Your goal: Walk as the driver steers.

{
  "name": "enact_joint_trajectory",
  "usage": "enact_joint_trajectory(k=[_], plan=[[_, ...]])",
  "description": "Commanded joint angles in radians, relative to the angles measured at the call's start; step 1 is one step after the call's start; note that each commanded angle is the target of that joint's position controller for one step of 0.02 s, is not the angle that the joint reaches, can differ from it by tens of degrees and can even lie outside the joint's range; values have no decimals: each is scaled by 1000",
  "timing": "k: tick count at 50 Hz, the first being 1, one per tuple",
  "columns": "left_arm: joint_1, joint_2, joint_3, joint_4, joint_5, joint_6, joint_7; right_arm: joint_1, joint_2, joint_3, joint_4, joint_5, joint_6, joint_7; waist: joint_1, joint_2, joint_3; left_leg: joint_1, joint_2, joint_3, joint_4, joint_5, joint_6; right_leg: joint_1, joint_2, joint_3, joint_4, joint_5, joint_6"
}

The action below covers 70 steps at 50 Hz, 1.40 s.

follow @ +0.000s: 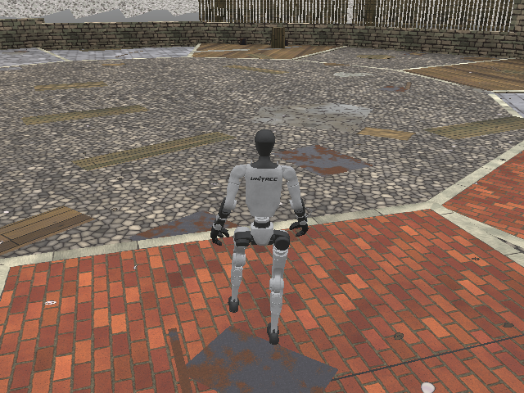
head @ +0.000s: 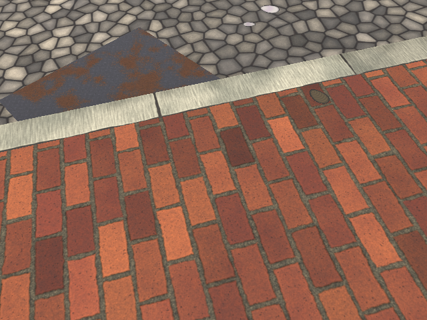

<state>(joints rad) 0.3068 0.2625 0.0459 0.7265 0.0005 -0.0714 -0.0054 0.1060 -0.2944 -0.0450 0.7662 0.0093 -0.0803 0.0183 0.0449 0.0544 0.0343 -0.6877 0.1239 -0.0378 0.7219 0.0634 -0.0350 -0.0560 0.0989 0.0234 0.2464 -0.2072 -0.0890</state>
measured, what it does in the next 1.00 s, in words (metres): walks ahead, turning left: left foot, then right foot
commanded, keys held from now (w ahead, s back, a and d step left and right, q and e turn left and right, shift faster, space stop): w+q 0.54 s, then w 0.46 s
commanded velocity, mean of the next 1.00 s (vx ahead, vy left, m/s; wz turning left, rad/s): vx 0.50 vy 0.00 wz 0.32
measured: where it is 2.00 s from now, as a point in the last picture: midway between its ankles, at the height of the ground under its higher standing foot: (172, 151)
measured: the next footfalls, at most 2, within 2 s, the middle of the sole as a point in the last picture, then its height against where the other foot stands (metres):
left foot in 0.20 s outside the picture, level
right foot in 0.68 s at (239, 278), level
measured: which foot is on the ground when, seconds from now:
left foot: up 0.00-0.18, down 0.20-0.70, up 0.72-1.00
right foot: down 0.00-0.22, up 0.24-0.66, down 0.68-1.00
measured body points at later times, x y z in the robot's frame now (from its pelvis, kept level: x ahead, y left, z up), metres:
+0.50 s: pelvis +0.30 +0.08 +0.00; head +0.33 +0.10 +0.45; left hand +0.43 +0.37 -0.09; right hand +0.43 -0.18 -0.11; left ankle +0.26 +0.14 -0.75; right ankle +0.49 -0.07 -0.69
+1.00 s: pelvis +0.57 +0.11 +0.00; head +0.60 +0.12 +0.45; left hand +0.48 +0.38 -0.12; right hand +0.85 -0.04 -0.10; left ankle +0.65 +0.32 -0.69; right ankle +0.57 +0.00 -0.75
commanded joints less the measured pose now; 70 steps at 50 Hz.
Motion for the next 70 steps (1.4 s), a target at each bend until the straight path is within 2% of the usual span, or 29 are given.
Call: enact_joint_trajectory(k=[1,6,9,10,11,12,13,14,16,20,25,30,33,34,35,36,37,39,42,47,54,56,58,59,60,61,62,66,70], plan=[[35,172,47,-20,1,-17,5,-111,-53,-4,-80,13,-16,14,41,-118,21,49,-29,29,-102,106,21,-19,-272,58,-97,239,-118],[41,185,56,22,-5,4,15,-135,-64,-6,-116,14,-23,50,30,-114,36,-20,-70,30,-173,-70,95,180,-348,15,-4,446,-86],[-11,211,61,6,-1,25,32,74,-132,-44,-75,5,-14,46,-91,-142,-115,286,-180,121,-184,-154,155,173,-302,-62,295,929,-31],[-12,199,53,-6,3,28,41,218,-182,-68,-47,5,-9,35,-160,-103,-201,538,-154,49,-189,-102,194,24,-265,-94,528,839,8],[94,115,24,-45,23,7,34,323,-290,-96,-48,2,-5,24,-130,114,-341,933,100,-389,-183,-137,361,-370,-126,-106,929,316,82],[92,83,4,-43,18,-24,17,342,-239,-80,-43,16,-8,27,-130,188,-442,1104,209,-800,-373,-315,459,-622,5,47,1122,-353,105],[2,157,19,-64,-23,-51,-1,315,-182,-65,-47,14,-5,22,-163,101,-329,1045,181,-700,-412,-426,397,-728,-70,122,1163,-303,82],[-77,164,17,-91,-36,-65,-6,255,-158,-58,-63,11,-2,17,-150,21,-211,898,147,-573,-425,-404,357,-740,-116,100,1105,-219,67],[-111,167,26,-103,7,-65,4,157,-120,-42,-91,0,1,12,-75,-55,-85,627,79,-420,-465,-197,328,-638,-179,82,931,-132,76],[-74,124,19,-108,21,-31,14,137,-140,-47,-105,0,3,-6,-29,-2,-57,450,16,-289,-504,28,338,-553,-186,40,760,-69,136],[-256,76,-1,-149,12,-36,11,205,-165,-56,-77,17,21,-29,-103,20,-46,393,-62,-215,-471,-44,262,-457,-118,20,394,255,169],[-310,116,15,-161,-4,-57,-13,269,-146,-51,-48,17,38,-37,-122,47,-54,546,8,-333,-368,-127,234,-424,-104,51,249,243,133],[-175,152,38,-128,5,-69,-10,246,-124,-44,-51,5,40,-31,-42,67,-94,573,-17,-333,-225,41,194,-229,-101,18,178,177,55],[-43,193,52,-114,20,-74,-3,237,-83,-26,-66,-4,35,-26,22,18,-213,497,-64,-278,-15,10,163,-7,-214,118,214,184,-10],[86,285,80,-81,30,-63,-1,367,-28,-6,-73,12,23,-25,11,-227,-363,174,-205,-143,330,-256,84,363,-417,489,200,51,-178],[140,239,76,-50,-1,-54,-13,378,-62,-5,-70,19,13,-24,25,-346,-354,-16,-210,-136,500,-635,65,399,-502,762,74,-174,-224],[96,171,55,-54,-13,-50,-11,279,-139,-25,-77,26,12,-22,43,-218,-201,-95,-160,-161,570,-576,69,288,-471,679,50,-288,-182],[1,128,36,-61,1,-37,-11,139,-126,-24,-114,4,9,-19,16,-105,-39,-88,-90,-92,504,-444,68,59,-384,454,6,-131,-143],[-35,105,25,-51,4,-42,-13,166,-77,-20,-105,1,13,-11,-38,-160,-30,20,-39,-51,378,-370,54,-71,-311,302,-50,78,-131],[-3,166,40,-11,-10,-35,-5,40,-25,4,-135,-9,6,-5,-9,-131,-21,44,-28,-4,79,-174,24,-93,-290,153,-94,240,-136],[105,192,44,61,-30,-5,0,-135,-45,-2,-188,7,-13,19,35,-133,18,140,-80,9,-185,-73,49,-13,-326,144,-39,239,-93],[95,211,50,67,-29,8,7,-89,-72,-14,-181,6,-22,22,-9,-142,0,229,-98,14,-233,-126,70,11,-336,167,24,302,-73],[76,181,36,60,-21,10,10,135,-147,-53,-122,-7,-25,6,-127,-115,-144,587,-80,9,-257,-112,120,-86,-251,106,289,420,-20],[72,104,8,24,11,5,10,317,-231,-74,-103,-22,-20,-7,-191,32,-315,882,141,-217,-225,-87,183,-289,-165,48,620,113,26],[208,33,-11,17,-18,-11,9,336,-261,-78,-85,-24,-7,-1,-125,294,-419,1085,309,-614,-346,-326,311,-602,-57,49,896,-387,67],[149,146,17,35,-40,-14,10,313,-163,-56,-90,-12,-5,-1,-156,153,-314,998,273,-603,-401,-466,282,-694,-109,121,1004,-357,70],[66,177,31,13,-47,-14,9,258,-125,-43,-89,-5,-7,-3,-149,101,-188,880,243,-454,-420,-444,247,-731,-146,104,1011,-262,66],[43,109,33,15,-32,21,9,106,-58,-30,-74,-24,-28,2,-49,67,-56,575,140,-162,-541,-179,223,-585,-230,84,915,-73,88],[-17,80,32,-17,-25,42,8,110,-88,-46,-32,-24,-40,-7,-39,8,-12,558,143,-12,-581,-9,238,-645,-237,95,814,47,108]])
Keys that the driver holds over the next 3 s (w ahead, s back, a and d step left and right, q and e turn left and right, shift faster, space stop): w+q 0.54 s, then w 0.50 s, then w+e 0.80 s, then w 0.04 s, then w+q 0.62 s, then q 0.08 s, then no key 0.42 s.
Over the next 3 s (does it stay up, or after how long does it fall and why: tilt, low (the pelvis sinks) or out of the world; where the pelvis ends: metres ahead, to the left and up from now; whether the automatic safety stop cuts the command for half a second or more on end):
stays up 1.62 0.25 -0.14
